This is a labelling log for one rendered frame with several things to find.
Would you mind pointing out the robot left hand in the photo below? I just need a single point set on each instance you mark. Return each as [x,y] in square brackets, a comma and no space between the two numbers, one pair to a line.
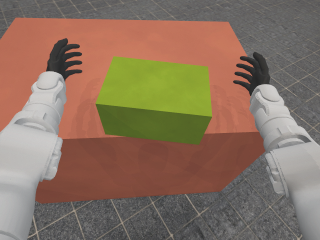
[57,58]

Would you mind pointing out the pedestal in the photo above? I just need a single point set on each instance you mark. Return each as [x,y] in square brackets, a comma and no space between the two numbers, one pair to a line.
[98,166]

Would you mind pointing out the robot left forearm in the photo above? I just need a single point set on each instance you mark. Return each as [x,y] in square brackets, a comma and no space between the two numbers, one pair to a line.
[45,106]

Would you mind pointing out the right robot upper arm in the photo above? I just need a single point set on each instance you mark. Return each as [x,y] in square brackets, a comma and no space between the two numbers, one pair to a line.
[294,171]

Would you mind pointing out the left robot upper arm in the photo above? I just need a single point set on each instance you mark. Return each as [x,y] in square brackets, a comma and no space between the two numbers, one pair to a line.
[27,156]

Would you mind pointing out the robot right forearm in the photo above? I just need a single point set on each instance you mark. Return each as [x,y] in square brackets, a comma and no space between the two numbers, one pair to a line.
[273,120]

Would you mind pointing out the robot right hand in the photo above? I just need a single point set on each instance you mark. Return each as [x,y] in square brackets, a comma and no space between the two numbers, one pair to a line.
[260,72]

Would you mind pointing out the carton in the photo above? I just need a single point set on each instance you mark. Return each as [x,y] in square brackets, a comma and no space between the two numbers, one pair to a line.
[155,100]

